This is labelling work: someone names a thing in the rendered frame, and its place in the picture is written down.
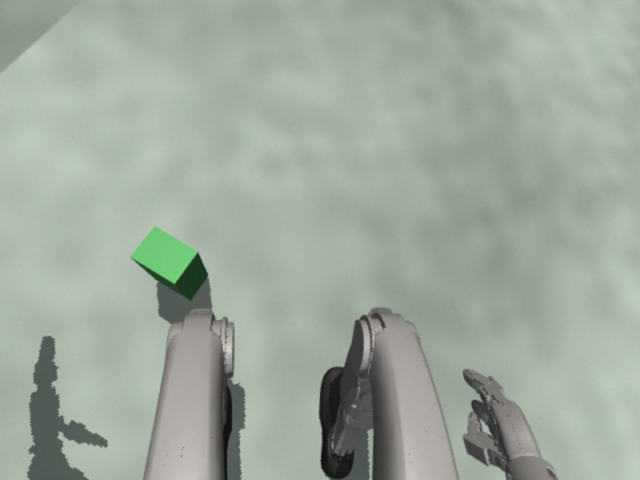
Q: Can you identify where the right robot foot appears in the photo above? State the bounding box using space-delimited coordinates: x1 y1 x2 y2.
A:
319 367 354 479

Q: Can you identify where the right robot arm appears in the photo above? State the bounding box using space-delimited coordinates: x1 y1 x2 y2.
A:
505 456 559 480

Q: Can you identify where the right robot hand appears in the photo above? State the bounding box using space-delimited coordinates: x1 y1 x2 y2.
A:
463 369 542 472

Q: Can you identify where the carton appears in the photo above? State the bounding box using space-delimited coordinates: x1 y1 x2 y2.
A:
131 226 209 301

